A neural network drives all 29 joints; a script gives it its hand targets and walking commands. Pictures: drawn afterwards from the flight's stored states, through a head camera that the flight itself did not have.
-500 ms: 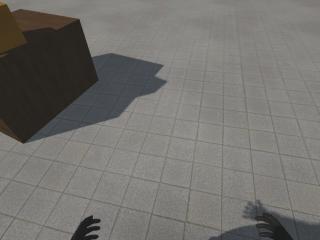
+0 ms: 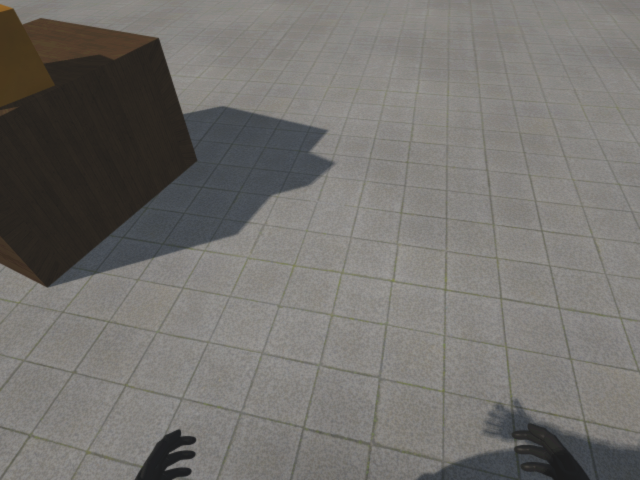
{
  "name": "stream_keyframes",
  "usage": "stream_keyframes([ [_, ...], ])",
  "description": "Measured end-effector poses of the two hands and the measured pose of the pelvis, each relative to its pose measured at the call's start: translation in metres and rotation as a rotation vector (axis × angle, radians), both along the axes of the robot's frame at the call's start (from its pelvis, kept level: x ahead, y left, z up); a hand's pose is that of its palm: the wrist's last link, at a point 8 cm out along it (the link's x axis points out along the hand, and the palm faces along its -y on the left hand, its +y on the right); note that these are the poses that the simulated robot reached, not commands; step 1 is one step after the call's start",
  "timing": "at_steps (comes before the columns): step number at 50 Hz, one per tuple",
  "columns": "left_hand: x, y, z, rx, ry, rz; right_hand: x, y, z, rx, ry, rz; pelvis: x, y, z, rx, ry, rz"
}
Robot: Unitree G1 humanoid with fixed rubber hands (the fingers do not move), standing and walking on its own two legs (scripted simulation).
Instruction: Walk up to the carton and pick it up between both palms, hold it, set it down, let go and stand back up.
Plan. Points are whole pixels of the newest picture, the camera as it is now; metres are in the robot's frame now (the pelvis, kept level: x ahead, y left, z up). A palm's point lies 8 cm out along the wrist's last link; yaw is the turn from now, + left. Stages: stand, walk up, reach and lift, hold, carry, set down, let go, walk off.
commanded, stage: stand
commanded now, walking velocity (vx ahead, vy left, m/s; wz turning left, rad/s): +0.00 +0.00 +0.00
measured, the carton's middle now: out of the picture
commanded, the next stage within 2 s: walk up in 0.38 s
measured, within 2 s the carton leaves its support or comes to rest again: neither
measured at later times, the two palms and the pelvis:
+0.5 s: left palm out of the picture +0.15 +0.24 -0.08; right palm out of the picture +0.15 -0.27 -0.07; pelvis +0.00 +0.00 +0.00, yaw +0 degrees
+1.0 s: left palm out of the picture +0.17 +0.42 -0.07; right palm (508, 431) +0.22 -0.21 -0.07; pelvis +0.07 +0.08 -0.02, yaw +11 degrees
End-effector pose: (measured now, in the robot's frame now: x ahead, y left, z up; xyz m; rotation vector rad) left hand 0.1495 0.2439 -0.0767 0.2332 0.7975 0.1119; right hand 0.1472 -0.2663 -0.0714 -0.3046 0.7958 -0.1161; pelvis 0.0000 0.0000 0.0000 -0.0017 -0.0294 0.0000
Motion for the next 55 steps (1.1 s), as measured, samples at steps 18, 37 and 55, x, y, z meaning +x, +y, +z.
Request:
stream_keyframes([
  [18,0.000,0.001,0.000,0.002,-0.002,-0.001,0.000,-0.004,0.002,-0.012,-0.003,0.004,0.000,0.000,0.000,0.000,0.000,0.000],
  [37,-0.004,0.038,0.010,0.047,-0.061,0.048,0.014,-0.003,0.005,-0.035,0.081,0.100,0.008,0.012,0.000,-0.012,-0.011,0.058],
  [55,0.033,0.186,0.011,0.166,-0.038,0.219,0.082,0.079,-0.020,-0.051,0.241,0.253,0.099,0.090,-0.015,0.039,0.023,0.232],
])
